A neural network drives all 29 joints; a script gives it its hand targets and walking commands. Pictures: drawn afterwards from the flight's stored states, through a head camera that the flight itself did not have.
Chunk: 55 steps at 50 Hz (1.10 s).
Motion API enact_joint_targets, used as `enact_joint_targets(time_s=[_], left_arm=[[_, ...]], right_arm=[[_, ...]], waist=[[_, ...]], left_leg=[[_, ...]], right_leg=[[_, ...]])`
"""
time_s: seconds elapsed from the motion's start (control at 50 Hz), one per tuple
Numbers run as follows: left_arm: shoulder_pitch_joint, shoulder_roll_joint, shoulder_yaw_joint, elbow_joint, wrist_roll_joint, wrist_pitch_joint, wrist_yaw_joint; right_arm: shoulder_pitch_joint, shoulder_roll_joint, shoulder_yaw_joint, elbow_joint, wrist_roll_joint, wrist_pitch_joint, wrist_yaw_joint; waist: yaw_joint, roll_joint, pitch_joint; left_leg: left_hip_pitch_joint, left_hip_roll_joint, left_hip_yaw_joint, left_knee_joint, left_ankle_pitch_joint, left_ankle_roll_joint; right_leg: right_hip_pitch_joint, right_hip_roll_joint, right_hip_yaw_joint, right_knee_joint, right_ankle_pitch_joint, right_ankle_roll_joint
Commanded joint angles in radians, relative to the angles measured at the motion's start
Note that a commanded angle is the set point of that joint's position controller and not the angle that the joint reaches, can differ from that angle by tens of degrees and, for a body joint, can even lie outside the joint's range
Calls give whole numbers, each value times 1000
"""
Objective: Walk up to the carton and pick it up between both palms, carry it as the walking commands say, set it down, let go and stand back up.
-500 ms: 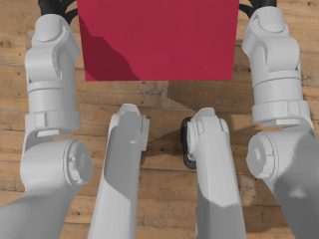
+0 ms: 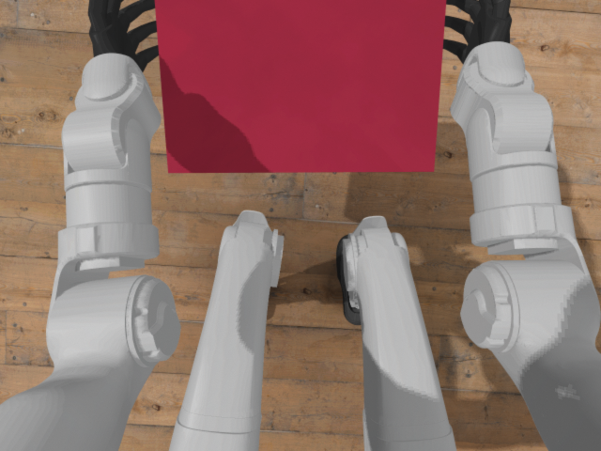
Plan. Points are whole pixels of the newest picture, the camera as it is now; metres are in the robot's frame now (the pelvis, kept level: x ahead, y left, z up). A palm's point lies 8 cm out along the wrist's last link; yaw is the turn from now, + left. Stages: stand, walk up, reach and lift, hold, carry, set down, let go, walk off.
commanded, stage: reach and lift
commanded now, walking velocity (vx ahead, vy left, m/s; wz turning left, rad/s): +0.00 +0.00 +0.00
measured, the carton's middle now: (300, 77) +0.52 +0.04 -0.16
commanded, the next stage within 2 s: none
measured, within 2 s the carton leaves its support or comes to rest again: neither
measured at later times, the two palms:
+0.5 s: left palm (72, 47) +0.48 +0.22 +0.00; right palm (521, 37) +0.51 -0.15 +0.00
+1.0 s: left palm out of the picture +0.46 +0.21 +0.08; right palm out of the picture +0.48 -0.15 +0.08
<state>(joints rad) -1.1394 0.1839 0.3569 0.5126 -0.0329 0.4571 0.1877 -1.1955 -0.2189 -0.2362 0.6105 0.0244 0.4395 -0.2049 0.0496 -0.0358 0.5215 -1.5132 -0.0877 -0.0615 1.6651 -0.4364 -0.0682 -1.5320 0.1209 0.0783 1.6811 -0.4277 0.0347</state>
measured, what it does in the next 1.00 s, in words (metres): rises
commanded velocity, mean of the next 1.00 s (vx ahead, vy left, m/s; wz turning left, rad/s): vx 0.00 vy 0.00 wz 0.00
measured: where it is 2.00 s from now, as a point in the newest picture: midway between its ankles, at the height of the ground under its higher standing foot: (302, 293)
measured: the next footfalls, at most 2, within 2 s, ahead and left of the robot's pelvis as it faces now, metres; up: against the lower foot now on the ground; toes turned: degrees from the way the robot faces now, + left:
none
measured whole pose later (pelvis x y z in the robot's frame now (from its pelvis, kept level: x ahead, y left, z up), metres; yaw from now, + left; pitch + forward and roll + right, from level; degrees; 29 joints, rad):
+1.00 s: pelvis +0.03 +0.00 +0.12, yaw +0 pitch +8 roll +0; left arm -0.86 0.10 0.30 0.46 -0.01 0.47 0.20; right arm -0.89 -0.14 -0.23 0.55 0.01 0.45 -0.20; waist 0.05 -0.02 0.43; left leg -1.01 -0.08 -0.10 1.23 -0.36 -0.05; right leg -1.01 0.10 0.09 1.23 -0.36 0.03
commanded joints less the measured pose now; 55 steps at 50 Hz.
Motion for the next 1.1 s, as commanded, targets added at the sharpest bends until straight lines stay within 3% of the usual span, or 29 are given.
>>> enact_joint_targets(time_s=[0.0,0.16,0.3,0.48,0.76,0.98,1.08], left_arm=[[-793,-1032,-717,-230,-212,-31,-411],[-719,-1018,-763,-311,-226,-31,-413],[-698,-1005,-761,-293,-224,-39,-414],[-678,-1062,-765,-233,-216,-34,-436],[-604,-1131,-821,-300,-215,-25,-445],[-500,-1194,-817,-237,-180,-28,-462],[-401,-1229,-754,-150,-137,-32,-483]], right_arm=[[-768,1104,614,-283,225,-39,411],[-719,1098,673,-396,242,-40,393],[-704,1110,692,-388,236,-42,384],[-670,1136,663,-325,215,-41,409],[-606,1145,687,-378,227,-46,455],[-506,1188,671,-315,207,-55,492],[-407,1247,625,-231,180,-56,505]], waist=[[39,6,-2563],[52,12,-2610],[66,-7,-2515],[37,8,-2430],[15,41,-2430],[5,43,-2221],[19,36,-1973]], left_leg=[[623,-51,115,-228,89,72],[705,-56,110,-266,168,69],[716,-53,104,-318,127,74],[790,-42,87,-403,78,73],[1020,-33,51,-528,162,63],[1088,-18,31,-637,175,64],[1038,-7,39,-694,177,72]], right_leg=[[650,42,-102,-249,44,-16],[765,38,-77,-296,125,-12],[804,28,-59,-358,79,-8],[819,20,-64,-446,21,-17],[899,14,-65,-560,94,-29],[936,4,-62,-667,116,-35],[940,-9,-51,-726,128,-29]])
